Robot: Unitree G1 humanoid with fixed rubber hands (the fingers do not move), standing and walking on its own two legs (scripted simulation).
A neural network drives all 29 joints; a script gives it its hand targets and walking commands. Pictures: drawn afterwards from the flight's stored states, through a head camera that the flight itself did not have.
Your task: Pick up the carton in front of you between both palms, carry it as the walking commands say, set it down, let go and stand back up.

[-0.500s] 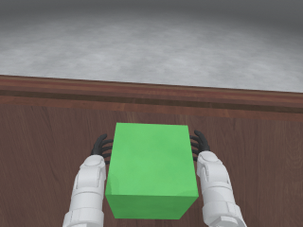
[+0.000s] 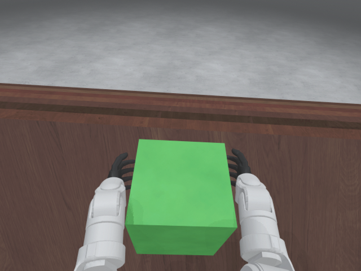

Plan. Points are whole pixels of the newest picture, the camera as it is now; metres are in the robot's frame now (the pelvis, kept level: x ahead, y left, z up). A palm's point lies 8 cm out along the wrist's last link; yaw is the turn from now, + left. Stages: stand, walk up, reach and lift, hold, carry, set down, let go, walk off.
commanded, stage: reach and lift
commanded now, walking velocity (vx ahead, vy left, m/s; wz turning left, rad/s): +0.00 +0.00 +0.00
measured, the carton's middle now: (178, 201) +0.29 +0.00 -0.05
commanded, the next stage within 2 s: hold in 0.44 s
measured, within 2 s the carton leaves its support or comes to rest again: neither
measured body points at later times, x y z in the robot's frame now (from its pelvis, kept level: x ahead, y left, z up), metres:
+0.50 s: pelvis +0.01 +0.00 +0.00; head -0.02 +0.00 +0.45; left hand +0.31 +0.15 +0.03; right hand +0.32 -0.15 +0.04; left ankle +0.03 +0.12 -0.74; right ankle +0.02 -0.13 -0.74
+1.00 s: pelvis +0.00 +0.00 +0.00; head -0.05 +0.00 +0.45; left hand +0.30 +0.15 +0.05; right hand +0.31 -0.15 +0.05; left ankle +0.03 +0.12 -0.74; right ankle +0.02 -0.13 -0.74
